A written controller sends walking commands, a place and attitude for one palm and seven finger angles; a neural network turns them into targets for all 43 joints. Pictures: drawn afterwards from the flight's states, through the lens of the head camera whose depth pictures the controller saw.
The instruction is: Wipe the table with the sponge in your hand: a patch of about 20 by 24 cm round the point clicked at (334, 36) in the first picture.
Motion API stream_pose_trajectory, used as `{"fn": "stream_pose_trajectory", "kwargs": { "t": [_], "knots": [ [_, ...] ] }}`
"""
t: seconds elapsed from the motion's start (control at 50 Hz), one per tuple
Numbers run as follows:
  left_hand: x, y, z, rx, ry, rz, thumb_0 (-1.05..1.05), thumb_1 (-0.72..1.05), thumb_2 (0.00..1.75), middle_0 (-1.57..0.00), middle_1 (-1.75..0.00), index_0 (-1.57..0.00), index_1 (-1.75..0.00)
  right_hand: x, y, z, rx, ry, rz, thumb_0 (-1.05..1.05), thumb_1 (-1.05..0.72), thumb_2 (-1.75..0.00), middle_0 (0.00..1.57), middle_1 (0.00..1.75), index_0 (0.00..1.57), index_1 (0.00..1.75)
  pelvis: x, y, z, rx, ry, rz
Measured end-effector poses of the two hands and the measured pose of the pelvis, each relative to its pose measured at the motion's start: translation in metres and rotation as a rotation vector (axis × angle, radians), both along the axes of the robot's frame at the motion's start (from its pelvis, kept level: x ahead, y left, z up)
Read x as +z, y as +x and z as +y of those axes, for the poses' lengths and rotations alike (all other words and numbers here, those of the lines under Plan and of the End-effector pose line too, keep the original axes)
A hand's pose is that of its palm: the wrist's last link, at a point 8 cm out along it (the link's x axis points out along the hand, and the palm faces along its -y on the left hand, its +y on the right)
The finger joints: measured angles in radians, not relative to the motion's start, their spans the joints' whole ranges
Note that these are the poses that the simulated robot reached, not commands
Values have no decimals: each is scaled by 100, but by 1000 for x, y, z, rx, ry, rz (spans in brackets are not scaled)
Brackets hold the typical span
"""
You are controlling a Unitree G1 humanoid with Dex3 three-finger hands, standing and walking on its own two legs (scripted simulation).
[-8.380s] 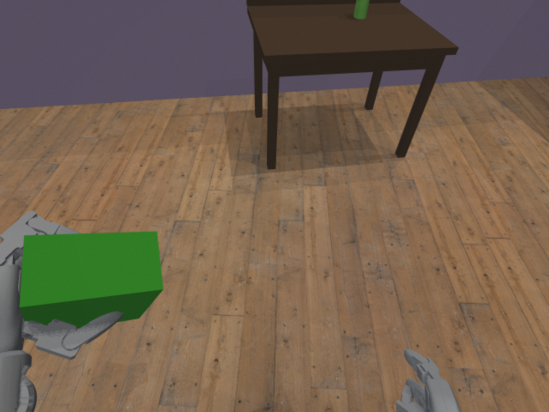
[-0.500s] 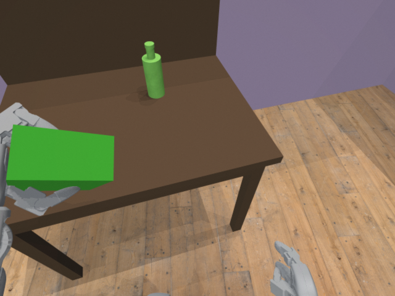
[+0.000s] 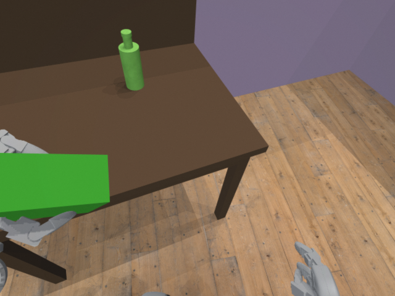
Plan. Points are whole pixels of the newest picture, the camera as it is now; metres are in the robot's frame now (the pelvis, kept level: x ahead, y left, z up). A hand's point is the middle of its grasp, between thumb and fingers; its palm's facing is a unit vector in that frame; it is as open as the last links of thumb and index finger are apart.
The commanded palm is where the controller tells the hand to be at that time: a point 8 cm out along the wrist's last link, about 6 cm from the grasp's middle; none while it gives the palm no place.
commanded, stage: come to a stop and stand still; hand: left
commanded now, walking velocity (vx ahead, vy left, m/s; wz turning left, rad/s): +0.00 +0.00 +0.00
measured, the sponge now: (68, 188) +0.24 +0.22 +0.14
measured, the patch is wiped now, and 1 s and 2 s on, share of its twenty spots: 0.00 0.00 0.00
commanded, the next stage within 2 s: look again from close up in 0.52 s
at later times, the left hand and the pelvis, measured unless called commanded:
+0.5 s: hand (22, 182) +0.23 +0.28 +0.16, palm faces +0.40 -0.84 -0.37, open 10.7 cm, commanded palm +0.17 +0.31 +0.18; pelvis +0.01 +0.03 +0.00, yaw +0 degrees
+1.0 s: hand (24, 184) +0.23 +0.27 +0.16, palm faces +0.39 -0.84 -0.37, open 10.7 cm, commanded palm +0.18 +0.31 +0.18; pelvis +0.02 +0.03 +0.01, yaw +0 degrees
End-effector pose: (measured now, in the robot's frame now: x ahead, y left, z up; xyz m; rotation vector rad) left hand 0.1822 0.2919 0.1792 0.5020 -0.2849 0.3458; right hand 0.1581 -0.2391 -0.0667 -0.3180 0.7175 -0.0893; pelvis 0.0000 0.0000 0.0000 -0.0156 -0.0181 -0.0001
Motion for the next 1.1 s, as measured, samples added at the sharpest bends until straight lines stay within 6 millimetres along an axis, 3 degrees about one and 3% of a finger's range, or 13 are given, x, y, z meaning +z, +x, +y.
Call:
{"fn": "stream_pose_trajectory", "kwargs": {
  "t": [0.16, 0.28, 0.5, 0.76, 1.1],
  "knots": [
    [-9, 7, 9, 12, -57, 33, -1, -54, 101, -66, -137, -67, -136, 7, 35, 47, 57, 81, -79, 1, -90, -90, 20, 30, 20, 30, 2, 5, 13, -10, -1, -1],
    [-14, 9, 15, 21, -80, 62, -1, -54, 101, -66, -137, -67, -136, 11, 46, 62, 83, 90, -87, 1, -90, -90, 21, 30, 21, 30, 3, 8, 20, -8, -3, -1],
    [-9, 10, 26, 28, -82, 43, -1, -54, 101, -66, -137, -67, -136, 10, 41, 54, 50, 54, -51, 1, -90, -90, 21, 30, 21, 30, 4, 13, 29, -2, -7, -5],
    [-10, 10, 24, 14, -75, 63, -1, -54, 101, -66, -137, -67, -136, 6, 30, 49, 12, 57, -31, 1, -90, -90, 20, 30, 20, 30, 5, 14, 31, 0, -7, -6],
    [-8, 7, 18, 34, -86, 59, -1, -54, 101, -66, -137, -67, -136, 5, 40, 47, 22, 80, -46, 1, -90, -90, 21, 30, 20, 30, 5, 18, 25, 10, -6, -10]
  ]
}}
